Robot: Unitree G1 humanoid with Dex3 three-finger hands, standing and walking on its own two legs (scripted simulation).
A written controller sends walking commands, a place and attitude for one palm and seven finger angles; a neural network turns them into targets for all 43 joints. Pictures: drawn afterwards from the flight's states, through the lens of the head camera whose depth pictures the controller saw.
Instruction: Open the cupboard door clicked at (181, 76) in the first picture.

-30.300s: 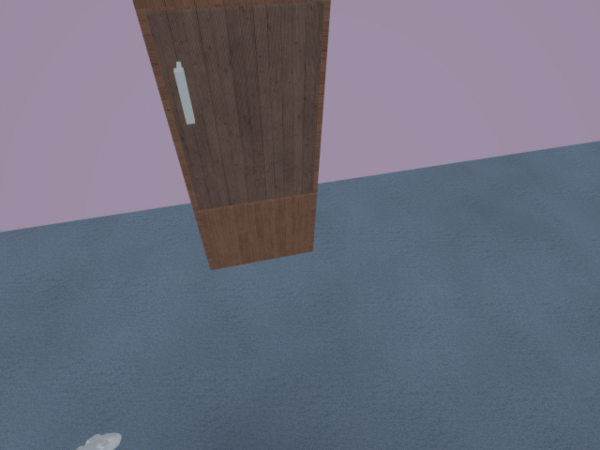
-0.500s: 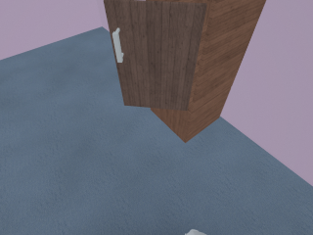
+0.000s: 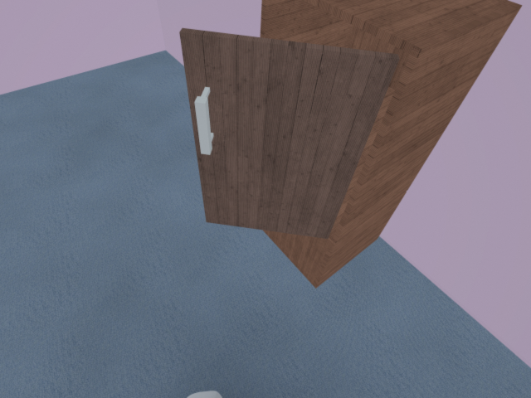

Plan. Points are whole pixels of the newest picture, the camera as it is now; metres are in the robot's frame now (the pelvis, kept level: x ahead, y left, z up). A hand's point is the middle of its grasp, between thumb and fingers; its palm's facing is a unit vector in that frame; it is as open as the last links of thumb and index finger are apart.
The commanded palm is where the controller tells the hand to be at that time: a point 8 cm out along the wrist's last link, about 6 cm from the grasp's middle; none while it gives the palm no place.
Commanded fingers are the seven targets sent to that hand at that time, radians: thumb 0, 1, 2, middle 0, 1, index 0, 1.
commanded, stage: come to a stop and stand still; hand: left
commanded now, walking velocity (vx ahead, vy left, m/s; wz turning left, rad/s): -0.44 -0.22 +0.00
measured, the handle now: (206, 121) +0.62 +0.19 +0.04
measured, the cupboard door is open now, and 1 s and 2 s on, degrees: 45 45 45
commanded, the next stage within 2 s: look again from close up in 1.02 s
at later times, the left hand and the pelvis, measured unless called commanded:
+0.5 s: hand (168, 389) +0.15 +0.17 -0.15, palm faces -0.02 -0.96 -0.29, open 7.3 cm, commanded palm none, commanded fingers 0.00 0.90 0.90 -0.20 -0.30 -0.20 -0.30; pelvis +0.05 -0.03 +0.00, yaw -1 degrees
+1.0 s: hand out of the picture +0.05 +0.17 -0.17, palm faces +0.03 -0.98 -0.18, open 7.4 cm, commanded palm none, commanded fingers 0.00 0.90 0.90 -0.20 -0.30 -0.20 -0.30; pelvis +0.04 -0.01 +0.02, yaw -1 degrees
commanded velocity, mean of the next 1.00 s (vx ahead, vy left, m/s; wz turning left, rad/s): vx -0.10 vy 0.00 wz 0.00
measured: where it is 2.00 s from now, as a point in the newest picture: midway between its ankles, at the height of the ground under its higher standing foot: outside the picture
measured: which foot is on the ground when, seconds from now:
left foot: down 0.00-0.44, up 0.46-0.74, down 0.76-1.00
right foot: up 0.00-0.42, down 0.44-1.00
